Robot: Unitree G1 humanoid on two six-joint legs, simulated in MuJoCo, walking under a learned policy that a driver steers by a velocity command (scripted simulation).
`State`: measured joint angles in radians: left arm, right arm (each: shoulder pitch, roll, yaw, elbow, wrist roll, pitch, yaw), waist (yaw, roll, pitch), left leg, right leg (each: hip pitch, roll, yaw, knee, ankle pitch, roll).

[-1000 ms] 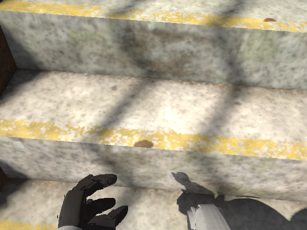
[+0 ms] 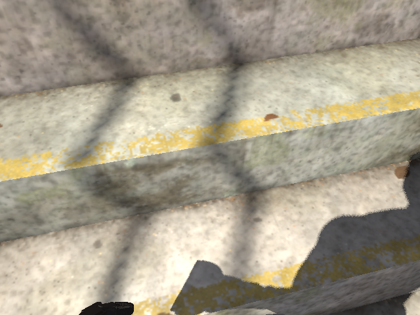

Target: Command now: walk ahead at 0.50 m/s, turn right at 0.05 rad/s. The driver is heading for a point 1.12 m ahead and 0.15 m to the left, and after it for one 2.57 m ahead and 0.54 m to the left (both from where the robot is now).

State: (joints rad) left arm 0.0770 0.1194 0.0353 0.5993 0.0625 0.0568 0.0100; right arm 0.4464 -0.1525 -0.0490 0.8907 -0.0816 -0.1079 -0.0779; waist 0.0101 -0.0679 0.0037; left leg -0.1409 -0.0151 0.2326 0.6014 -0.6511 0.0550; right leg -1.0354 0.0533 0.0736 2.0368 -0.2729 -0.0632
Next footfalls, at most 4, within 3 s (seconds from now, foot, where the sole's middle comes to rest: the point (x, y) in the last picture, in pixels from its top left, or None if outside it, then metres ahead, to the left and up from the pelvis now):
0.32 right None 0.31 -0.22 -0.54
0.94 left None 0.27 -0.07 -0.54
2.20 right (415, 240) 0.52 -0.44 -0.32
2.70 left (323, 85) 0.82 -0.24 -0.12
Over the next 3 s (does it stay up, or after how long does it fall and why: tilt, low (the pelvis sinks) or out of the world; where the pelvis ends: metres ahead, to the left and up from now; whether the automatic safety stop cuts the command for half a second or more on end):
stays up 0.84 -0.27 0.65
